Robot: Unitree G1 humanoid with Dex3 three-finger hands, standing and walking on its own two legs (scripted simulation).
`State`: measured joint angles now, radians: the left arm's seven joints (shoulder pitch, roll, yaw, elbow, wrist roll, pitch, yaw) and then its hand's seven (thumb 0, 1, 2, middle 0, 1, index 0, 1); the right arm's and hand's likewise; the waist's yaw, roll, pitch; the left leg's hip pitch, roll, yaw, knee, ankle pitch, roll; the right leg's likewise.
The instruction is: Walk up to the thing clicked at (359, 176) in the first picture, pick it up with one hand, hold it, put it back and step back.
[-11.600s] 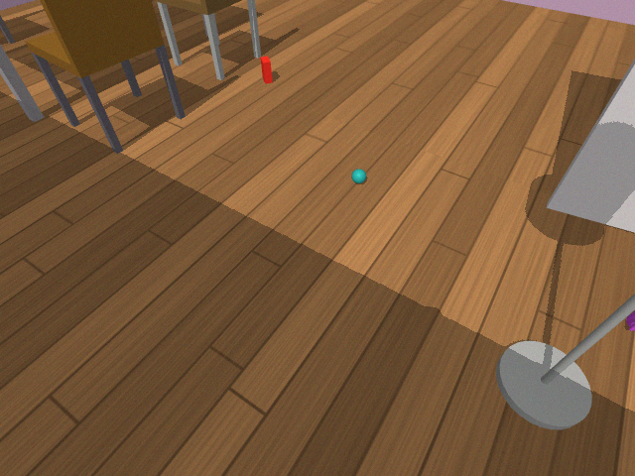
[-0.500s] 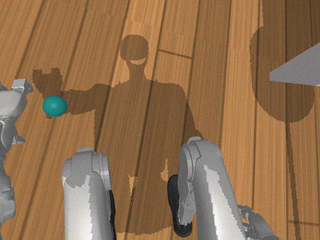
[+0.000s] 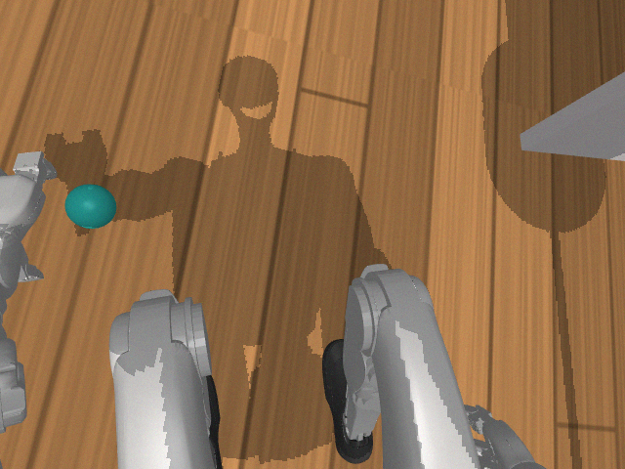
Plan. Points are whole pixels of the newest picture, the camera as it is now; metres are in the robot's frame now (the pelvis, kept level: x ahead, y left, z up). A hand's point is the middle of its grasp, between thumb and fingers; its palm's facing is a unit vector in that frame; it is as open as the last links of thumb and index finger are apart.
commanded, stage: approach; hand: left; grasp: from above
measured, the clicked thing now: (91, 206) +0.47 +0.30 -0.29
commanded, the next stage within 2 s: close in in 0.76 s
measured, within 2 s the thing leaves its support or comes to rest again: neither
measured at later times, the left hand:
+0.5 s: hand (96, 160) +0.50 +0.26 -0.17, palm faces -0.35 -0.04 -0.93, open 14.0 cm
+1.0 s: hand (49, 231) +0.41 +0.31 -0.19, palm faces -0.45 -0.08 -0.89, open 14.0 cm
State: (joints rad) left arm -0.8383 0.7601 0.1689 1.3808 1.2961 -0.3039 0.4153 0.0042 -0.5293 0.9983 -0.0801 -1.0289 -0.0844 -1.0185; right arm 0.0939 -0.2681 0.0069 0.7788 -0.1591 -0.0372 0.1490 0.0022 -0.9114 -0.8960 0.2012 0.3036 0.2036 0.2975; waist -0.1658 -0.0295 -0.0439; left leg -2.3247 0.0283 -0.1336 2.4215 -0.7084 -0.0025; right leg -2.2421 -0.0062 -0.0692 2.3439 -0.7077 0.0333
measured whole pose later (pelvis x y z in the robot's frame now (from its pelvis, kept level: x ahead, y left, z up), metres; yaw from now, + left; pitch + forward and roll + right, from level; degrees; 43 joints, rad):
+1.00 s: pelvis -0.01 +0.00 -0.01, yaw +0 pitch +32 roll -8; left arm -0.84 0.75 0.06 1.32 1.24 -0.31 0.39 0.00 -0.51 0.95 -0.08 -1.07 -0.10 -1.04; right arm 0.13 -0.29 0.05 0.77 -0.16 -0.03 0.14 0.00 -0.91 -0.89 0.20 0.30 0.20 0.30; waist -0.18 -0.05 -0.01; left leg -2.34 0.02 -0.14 2.44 -0.67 0.00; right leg -2.25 -0.01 -0.08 2.36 -0.68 0.04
